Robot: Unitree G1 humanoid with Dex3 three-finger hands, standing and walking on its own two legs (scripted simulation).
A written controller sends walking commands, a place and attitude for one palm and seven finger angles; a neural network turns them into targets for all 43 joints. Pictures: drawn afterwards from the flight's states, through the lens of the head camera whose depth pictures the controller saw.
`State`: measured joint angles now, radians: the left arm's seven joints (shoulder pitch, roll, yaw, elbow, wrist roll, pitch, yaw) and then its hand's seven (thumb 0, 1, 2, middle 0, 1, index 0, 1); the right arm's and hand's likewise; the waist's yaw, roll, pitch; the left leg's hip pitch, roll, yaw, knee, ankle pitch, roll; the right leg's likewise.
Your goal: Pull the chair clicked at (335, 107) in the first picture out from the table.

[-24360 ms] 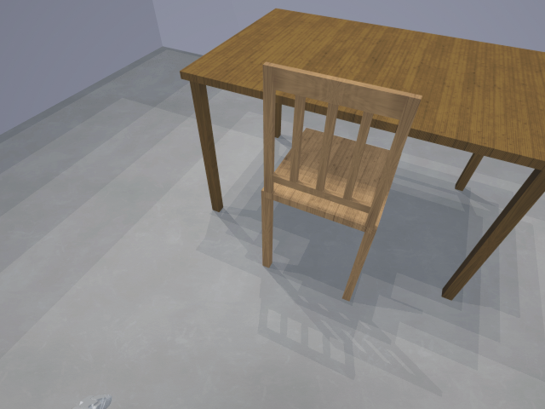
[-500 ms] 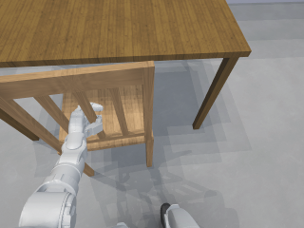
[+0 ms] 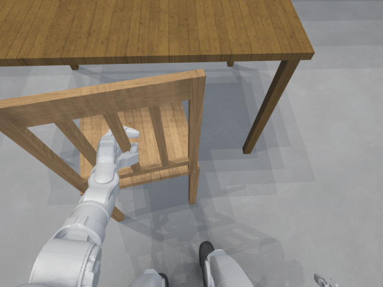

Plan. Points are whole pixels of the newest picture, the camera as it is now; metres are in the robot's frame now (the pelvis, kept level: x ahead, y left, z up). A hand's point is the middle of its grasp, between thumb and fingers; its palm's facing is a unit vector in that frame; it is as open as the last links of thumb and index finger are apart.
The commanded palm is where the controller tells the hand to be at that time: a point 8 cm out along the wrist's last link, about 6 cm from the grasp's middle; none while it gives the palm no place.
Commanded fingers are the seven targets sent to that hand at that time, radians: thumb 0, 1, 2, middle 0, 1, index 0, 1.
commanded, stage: step backward, pulling the chair out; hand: left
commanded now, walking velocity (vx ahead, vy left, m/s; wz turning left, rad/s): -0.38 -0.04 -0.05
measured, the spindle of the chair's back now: (125, 146) +0.44 +0.13 -0.05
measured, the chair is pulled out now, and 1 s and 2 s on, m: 0.13 0.14 0.14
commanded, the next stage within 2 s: stop walking, hand still on the chair in 1.58 s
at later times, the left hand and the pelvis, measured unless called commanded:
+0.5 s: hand (133, 157) +0.40 +0.11 -0.05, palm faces -0.01 -0.98 -0.20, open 5.3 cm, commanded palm +0.40 +0.16 -0.04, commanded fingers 0.00 0.90 0.90 -0.50 -1.45 -0.50 -1.45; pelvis +0.00 +0.00 -0.01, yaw +0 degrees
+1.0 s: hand (133, 157) +0.40 +0.11 -0.05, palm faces +0.00 -0.98 -0.20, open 5.3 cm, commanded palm +0.40 +0.16 -0.04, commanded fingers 0.00 0.90 0.90 -0.50 -1.45 -0.50 -1.45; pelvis +0.00 +0.00 -0.01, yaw +0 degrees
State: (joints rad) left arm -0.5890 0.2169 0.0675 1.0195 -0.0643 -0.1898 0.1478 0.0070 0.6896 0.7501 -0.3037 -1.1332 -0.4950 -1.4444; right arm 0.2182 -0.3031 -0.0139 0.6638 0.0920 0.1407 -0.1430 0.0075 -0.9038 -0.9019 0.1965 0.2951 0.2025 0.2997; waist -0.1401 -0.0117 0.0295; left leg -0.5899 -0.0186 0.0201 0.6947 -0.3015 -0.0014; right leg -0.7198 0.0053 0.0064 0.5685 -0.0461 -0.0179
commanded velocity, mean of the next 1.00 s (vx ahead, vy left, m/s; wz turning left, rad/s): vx -0.38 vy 0.02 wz -0.03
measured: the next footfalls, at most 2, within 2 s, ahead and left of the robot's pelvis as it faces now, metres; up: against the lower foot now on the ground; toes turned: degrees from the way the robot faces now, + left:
none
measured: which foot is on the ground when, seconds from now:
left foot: down 0.00-1.00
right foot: down 0.00-1.00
